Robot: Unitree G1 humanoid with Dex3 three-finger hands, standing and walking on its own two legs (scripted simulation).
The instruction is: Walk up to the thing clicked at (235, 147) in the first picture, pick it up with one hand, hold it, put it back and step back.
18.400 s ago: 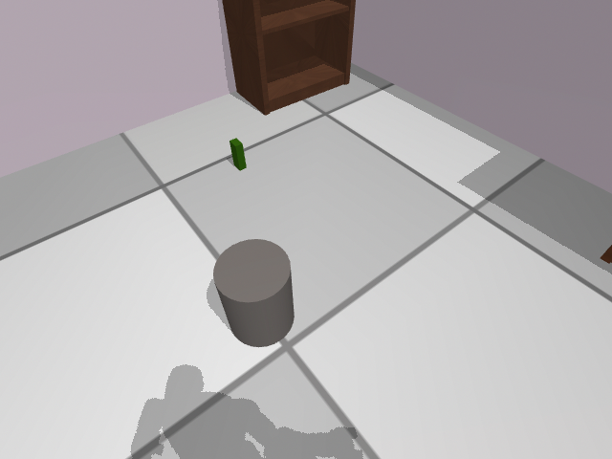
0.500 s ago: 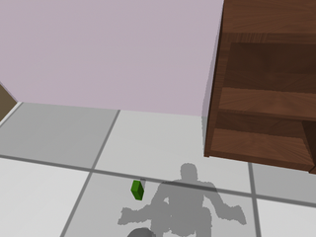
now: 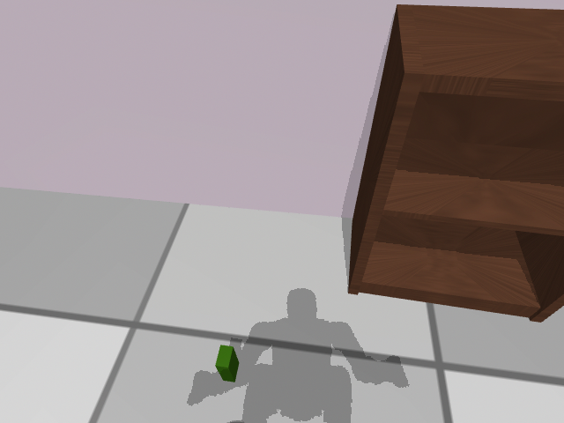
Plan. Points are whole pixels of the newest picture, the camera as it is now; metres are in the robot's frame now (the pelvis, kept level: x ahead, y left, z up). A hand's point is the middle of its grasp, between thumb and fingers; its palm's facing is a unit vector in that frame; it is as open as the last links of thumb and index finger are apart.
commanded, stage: walk up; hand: left
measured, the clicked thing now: (228, 364) +0.41 +0.22 -0.67
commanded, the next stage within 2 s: stand in 1.26 s
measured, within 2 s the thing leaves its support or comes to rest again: neither
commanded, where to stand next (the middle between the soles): +0.06 +0.01 m, yaw +0 degrees
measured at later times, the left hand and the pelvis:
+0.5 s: hand out of the picture +0.15 +0.26 -0.12, palm faces -0.03 -0.94 -0.34, open 7.4 cm; pelvis +0.03 +0.01 +0.03, yaw -1 degrees
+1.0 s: hand out of the picture +0.11 +0.26 -0.13, palm faces -0.02 -0.95 -0.32, open 7.4 cm; pelvis +0.04 +0.01 +0.04, yaw -1 degrees
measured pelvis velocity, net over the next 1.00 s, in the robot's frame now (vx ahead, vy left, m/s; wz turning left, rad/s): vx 0.04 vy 0.01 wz -0.01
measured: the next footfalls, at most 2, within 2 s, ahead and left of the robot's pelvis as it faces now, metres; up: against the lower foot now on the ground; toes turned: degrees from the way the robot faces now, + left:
none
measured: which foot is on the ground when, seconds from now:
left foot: down 0.00-1.00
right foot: down 0.00-1.00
